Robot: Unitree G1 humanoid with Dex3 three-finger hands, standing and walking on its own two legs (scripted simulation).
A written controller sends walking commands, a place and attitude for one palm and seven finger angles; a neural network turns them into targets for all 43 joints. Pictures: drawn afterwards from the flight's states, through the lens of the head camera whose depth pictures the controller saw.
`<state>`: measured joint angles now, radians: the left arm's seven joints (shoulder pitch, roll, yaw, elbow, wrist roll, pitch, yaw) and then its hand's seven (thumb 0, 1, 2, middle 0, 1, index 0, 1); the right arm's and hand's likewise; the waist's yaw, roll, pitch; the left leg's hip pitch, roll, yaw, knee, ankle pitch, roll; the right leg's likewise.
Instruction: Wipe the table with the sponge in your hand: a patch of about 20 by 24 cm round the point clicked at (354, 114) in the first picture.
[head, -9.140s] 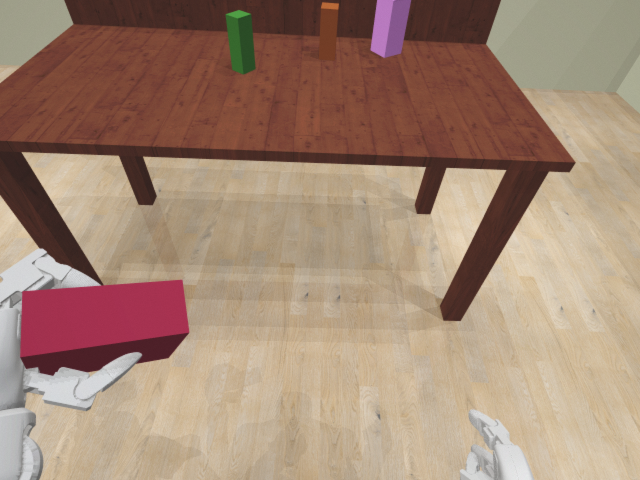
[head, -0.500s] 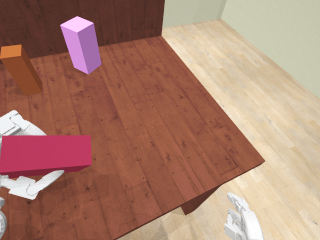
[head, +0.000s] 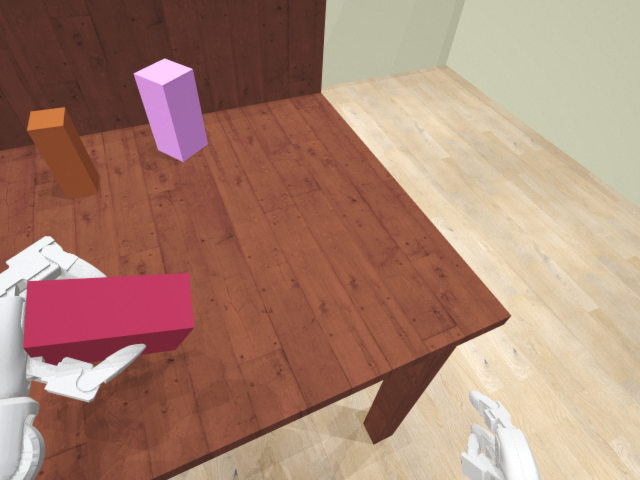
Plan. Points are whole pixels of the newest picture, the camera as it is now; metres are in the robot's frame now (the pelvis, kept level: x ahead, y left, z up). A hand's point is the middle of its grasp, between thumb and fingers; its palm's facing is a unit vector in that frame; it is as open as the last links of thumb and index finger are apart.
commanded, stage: shuffle to correct the standing spot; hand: left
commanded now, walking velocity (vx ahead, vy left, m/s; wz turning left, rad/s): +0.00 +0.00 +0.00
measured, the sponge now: (137, 319) +0.23 +0.21 +0.13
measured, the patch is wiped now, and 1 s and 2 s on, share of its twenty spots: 0.00 0.00 0.00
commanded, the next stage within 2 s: come to a stop and stand still in 0.54 s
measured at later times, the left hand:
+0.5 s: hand (112, 329) +0.20 +0.21 +0.16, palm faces +0.31 -0.85 -0.43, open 9.4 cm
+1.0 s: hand (67, 385) +0.15 +0.22 +0.17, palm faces +0.45 -0.82 -0.36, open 9.4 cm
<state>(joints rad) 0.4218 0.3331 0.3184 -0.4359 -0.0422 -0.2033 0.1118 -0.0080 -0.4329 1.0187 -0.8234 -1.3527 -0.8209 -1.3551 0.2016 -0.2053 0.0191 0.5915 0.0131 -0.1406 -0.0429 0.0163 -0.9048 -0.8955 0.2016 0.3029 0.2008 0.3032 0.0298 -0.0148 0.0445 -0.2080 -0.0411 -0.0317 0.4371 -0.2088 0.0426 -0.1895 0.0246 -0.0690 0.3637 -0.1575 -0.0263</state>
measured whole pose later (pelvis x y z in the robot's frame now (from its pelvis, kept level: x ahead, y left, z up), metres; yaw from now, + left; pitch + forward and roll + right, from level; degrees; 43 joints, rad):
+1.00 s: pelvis -0.04 -0.03 -0.01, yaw +4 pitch +0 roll -1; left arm 0.46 0.37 0.35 -0.54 -0.06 -0.21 0.13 -0.01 -0.43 1.02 -0.82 -1.35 -0.82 -1.36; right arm 0.20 -0.18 0.03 0.60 0.01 -0.16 -0.03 0.02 -0.90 -0.90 0.20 0.30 0.20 0.30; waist 0.02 -0.03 0.04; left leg -0.24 -0.02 -0.04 0.53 -0.28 0.02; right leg -0.28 0.04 -0.10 0.46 -0.18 -0.06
